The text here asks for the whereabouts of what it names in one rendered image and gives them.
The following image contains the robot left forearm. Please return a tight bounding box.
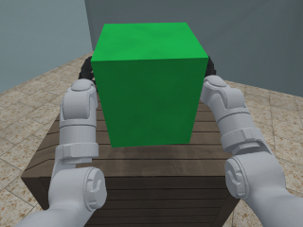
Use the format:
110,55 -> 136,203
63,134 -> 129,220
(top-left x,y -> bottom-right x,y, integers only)
48,79 -> 99,205

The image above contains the robot left upper arm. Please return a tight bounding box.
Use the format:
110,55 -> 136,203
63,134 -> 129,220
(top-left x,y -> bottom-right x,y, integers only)
14,166 -> 107,227

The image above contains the pedestal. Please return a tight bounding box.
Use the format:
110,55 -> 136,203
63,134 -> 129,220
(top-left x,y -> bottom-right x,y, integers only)
20,85 -> 241,227

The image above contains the robot left hand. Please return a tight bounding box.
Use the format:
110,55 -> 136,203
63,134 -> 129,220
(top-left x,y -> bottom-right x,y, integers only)
78,56 -> 98,92

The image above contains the robot right forearm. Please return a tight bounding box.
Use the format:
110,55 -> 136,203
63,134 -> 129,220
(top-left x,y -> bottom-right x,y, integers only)
200,75 -> 286,187

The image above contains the carton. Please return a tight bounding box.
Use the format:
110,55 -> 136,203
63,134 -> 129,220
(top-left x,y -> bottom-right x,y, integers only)
90,22 -> 209,148

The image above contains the robot right hand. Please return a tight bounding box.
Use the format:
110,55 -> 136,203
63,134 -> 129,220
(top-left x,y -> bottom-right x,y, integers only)
205,56 -> 217,78

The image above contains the robot right upper arm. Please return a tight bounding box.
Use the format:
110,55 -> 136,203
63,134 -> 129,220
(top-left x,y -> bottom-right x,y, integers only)
224,151 -> 303,227

